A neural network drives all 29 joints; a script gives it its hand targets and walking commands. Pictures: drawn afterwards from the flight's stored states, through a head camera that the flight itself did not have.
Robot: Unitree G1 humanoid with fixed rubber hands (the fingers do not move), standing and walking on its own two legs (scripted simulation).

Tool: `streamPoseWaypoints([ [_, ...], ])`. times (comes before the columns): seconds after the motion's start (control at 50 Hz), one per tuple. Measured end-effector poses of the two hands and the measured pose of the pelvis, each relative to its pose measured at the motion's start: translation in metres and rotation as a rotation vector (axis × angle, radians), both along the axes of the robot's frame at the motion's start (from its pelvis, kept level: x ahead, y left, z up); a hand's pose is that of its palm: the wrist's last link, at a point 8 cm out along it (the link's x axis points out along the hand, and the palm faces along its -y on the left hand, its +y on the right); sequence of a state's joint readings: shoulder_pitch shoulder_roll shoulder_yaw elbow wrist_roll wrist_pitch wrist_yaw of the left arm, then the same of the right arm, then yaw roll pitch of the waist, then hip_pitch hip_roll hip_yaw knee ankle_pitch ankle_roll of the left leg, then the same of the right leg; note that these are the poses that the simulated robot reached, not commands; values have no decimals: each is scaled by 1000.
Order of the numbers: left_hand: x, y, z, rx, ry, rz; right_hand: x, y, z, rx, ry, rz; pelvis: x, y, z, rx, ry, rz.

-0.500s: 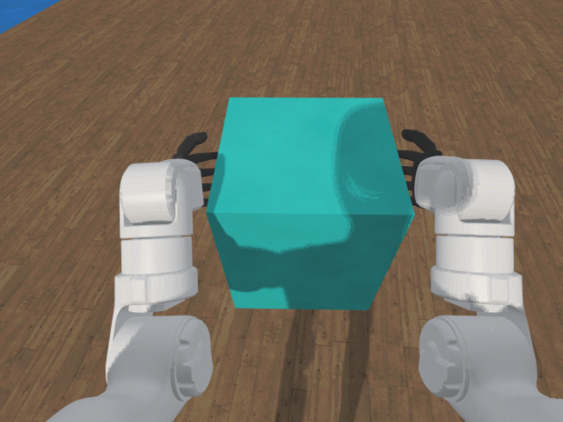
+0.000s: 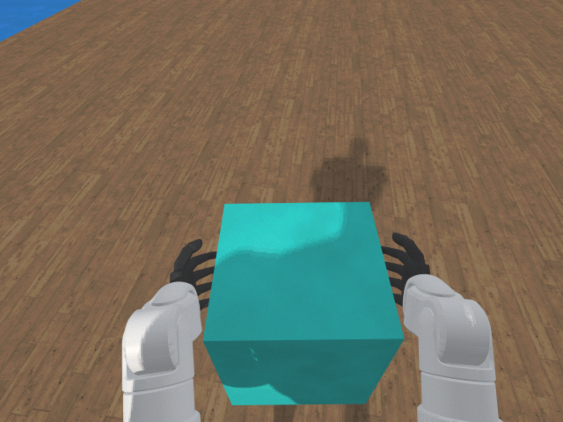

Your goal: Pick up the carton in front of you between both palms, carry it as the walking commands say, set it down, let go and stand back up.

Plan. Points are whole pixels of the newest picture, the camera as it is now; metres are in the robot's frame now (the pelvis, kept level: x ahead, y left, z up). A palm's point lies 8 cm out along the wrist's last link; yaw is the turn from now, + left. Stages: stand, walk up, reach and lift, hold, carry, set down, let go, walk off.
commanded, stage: carry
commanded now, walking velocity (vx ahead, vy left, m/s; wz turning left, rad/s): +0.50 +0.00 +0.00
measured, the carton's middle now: (297, 307) +0.30 +0.01 +0.00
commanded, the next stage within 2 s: none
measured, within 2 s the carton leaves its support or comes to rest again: neither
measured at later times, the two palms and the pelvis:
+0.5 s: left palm (243, 158) +0.56 +0.10 +0.09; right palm (399, 157) +0.57 -0.19 +0.08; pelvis +0.31 -0.05 -0.01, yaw +3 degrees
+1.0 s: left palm (237, 83) +0.88 +0.15 +0.08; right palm (354, 79) +0.88 -0.15 +0.09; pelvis +0.62 -0.01 +0.00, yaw +0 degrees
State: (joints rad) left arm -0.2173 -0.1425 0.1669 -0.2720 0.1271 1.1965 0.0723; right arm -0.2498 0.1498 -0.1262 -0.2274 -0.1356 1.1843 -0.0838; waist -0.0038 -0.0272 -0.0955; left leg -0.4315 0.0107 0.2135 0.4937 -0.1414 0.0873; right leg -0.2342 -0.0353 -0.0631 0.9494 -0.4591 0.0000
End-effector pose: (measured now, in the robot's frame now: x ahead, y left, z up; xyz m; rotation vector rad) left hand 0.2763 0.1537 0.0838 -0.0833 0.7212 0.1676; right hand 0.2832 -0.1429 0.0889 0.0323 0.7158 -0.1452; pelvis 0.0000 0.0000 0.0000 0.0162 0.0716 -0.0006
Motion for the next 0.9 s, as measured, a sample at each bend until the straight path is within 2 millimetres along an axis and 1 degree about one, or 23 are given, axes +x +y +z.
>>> streamPoseWaypoints([
  [0.04,15,1,-1,14,38,-24,11,0,-2,-6,39,-8,21,4,7,-11,0,-10],
  [0.1,41,-1,2,19,63,-50,30,-1,1,-15,65,-22,52,8,15,-23,-1,-12],
  [0.14,60,-2,7,20,56,-61,46,-2,7,-19,58,-29,74,8,19,-29,-2,-10],
  [0.2,92,-5,16,24,27,-65,78,-6,16,-19,30,-31,109,5,22,-31,-5,-6],
  [0.28,139,-13,26,28,-19,-55,128,-13,25,-16,-17,-22,160,-4,19,-25,-14,-4],
  [0.34,179,-22,28,35,-44,-43,171,-22,25,-9,-42,-14,202,-15,12,-17,-20,-1],
  [0.38,209,-30,25,42,-52,-36,203,-31,20,0,-51,-8,233,-24,4,-11,-25,5],
  [0.42,241,-39,18,50,-59,-26,237,-40,10,11,-59,-2,264,-35,-8,-12,-32,18],
  [0.46,269,-47,10,68,-33,-23,268,-48,-2,19,-33,11,288,-43,-12,-32,-28,29],
  [0.5,288,-51,2,72,22,-12,292,-51,-10,18,22,28,306,-49,-7,-27,-20,46],
  [0.54,302,-51,-2,69,68,6,311,-51,-14,27,67,37,325,-54,1,-19,-13,56],
  [0.58,317,-50,-2,62,88,25,330,-50,-14,34,87,44,344,-58,8,-13,-8,59],
  [0.62,334,-49,1,59,85,38,352,-49,-10,25,83,63,365,-61,14,-9,-4,58],
  [0.7,379,-47,15,53,41,45,398,-47,6,14,39,72,410,-60,21,-3,2,52],
  [0.8,450,-40,32,50,-34,27,462,-41,24,13,-35,49,477,-49,20,-7,0,46],
  [0.86,497,-32,32,44,-57,13,504,-32,26,8,-57,32,522,-37,14,-14,-4,42],
  [0.9,530,-23,26,35,-62,4,535,-24,22,1,-62,22,554,-27,5,-19,-10,33],
])
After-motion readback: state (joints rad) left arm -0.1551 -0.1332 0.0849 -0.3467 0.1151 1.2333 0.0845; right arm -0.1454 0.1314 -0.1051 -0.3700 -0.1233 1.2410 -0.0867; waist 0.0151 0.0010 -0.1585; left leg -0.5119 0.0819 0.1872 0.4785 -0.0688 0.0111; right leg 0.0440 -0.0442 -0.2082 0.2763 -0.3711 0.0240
